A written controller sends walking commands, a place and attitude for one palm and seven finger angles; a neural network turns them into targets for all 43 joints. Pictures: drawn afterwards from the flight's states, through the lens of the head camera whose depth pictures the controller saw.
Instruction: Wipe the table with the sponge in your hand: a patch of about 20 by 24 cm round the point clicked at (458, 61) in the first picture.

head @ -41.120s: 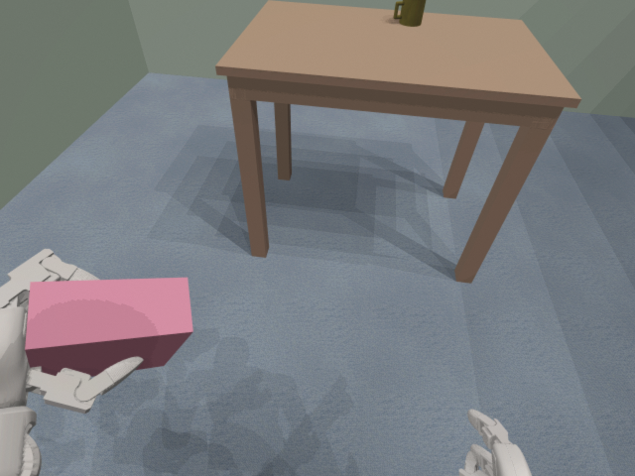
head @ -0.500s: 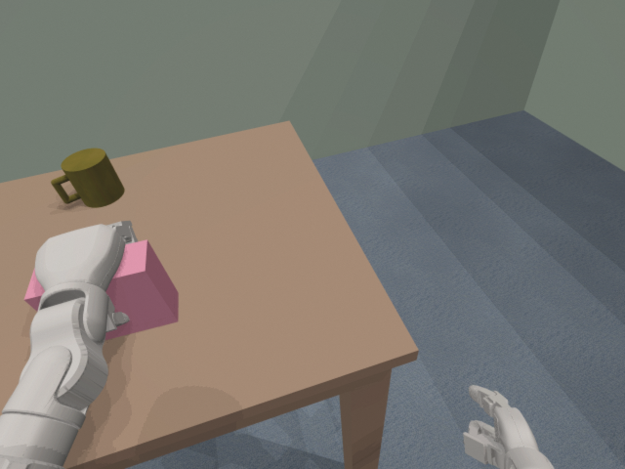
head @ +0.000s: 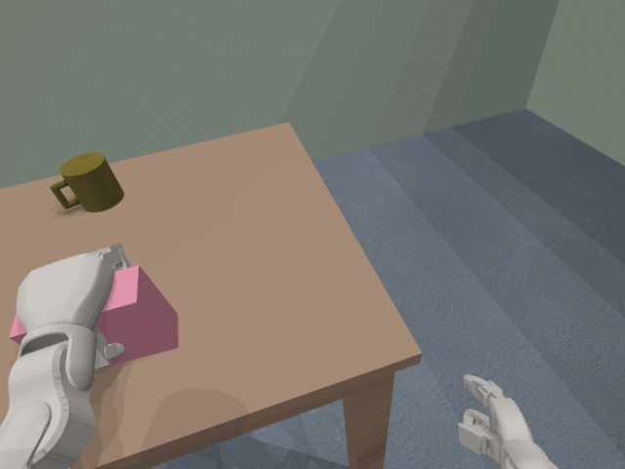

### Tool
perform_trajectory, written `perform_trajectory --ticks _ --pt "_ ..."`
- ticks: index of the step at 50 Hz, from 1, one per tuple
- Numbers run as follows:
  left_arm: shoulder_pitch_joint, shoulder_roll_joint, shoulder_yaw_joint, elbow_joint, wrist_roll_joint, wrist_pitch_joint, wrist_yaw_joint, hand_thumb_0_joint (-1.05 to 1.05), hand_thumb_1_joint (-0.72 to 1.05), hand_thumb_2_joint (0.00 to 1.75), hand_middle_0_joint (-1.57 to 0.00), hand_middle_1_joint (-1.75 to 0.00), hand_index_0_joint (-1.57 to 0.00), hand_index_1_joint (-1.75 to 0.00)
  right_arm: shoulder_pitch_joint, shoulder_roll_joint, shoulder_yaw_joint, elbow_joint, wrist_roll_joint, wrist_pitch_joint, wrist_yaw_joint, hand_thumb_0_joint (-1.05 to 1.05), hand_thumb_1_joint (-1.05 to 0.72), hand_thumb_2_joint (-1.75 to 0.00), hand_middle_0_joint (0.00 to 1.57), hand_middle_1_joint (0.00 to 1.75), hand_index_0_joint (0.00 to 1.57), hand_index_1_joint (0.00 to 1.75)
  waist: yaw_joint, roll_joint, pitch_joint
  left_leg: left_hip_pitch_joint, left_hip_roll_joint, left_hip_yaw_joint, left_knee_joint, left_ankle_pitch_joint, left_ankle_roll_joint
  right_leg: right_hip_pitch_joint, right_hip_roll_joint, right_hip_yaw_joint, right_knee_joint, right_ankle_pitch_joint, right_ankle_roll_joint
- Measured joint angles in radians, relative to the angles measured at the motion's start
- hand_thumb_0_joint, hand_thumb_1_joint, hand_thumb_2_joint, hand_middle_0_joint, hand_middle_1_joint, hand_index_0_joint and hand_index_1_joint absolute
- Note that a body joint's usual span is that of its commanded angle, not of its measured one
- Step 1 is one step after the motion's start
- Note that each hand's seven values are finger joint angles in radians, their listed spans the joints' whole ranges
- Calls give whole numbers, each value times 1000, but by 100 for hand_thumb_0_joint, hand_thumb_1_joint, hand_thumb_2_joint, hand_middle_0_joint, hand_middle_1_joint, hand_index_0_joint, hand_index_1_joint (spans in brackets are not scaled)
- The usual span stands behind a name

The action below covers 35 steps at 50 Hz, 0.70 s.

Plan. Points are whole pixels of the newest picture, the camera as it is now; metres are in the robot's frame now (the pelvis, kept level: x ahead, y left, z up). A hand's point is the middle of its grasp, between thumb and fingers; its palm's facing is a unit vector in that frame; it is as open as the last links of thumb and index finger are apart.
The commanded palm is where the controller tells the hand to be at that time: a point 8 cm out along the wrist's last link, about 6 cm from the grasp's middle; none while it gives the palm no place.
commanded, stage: wipe back along the first lane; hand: left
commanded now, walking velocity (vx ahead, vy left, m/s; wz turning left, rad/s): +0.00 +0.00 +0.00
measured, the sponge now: (113, 331) +0.25 +0.29 +0.08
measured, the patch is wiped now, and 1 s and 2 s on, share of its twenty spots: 1.00 1.00 1.00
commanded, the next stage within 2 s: lift the sponge slowly off the table in 0.26 s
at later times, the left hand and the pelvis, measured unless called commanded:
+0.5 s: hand (87, 347) +0.20 +0.27 +0.13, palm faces +0.18 -0.09 -0.98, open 9.7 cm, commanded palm +0.16 +0.25 +0.17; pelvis +0.00 +0.00 +0.00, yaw +0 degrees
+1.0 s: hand (90, 349) +0.19 +0.26 +0.14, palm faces +0.13 -0.10 -0.99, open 9.7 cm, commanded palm +0.16 +0.26 +0.20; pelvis -0.02 -0.01 +0.00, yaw +0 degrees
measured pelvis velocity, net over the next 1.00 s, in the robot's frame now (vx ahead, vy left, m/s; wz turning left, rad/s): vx -0.02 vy -0.01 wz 0.01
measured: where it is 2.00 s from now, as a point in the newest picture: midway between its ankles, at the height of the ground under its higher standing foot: outside the picture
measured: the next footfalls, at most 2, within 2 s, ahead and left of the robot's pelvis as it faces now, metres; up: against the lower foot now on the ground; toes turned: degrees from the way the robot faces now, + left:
none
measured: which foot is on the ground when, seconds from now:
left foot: down 0.00-1.00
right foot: down 0.00-1.00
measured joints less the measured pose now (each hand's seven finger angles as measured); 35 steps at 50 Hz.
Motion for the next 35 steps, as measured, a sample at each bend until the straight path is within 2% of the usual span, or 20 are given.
perform_trajectory --ticks 20,26,35 --pt "224 -38 -7 -252 1 26 46 4 -45 106 -69 -142 -73 -142 -13 11 -1 -29 -5 -1 17 1 -91 -90 20 30 20 29 24 0 -6 4 -1 10 14 -10 7 5 -1 11 4 -1 7" --pt "181 -43 -30 -231 5 45 40 4 -45 106 -69 -142 -73 -142 -15 13 3 -16 -10 -1 2 1 -91 -90 20 30 20 29 39 -4 3 14 -1 5 8 -1 5 15 -1 5 1 3 4" --pt "146 -30 -41 -212 -1 56 4 3 -46 106 -70 -142 -74 -141 -26 20 10 -9 -16 -14 -5 1 -91 -90 20 30 20 29 38 -1 13 32 2 -1 -8 14 -1 31 2 0 -7 13 -2"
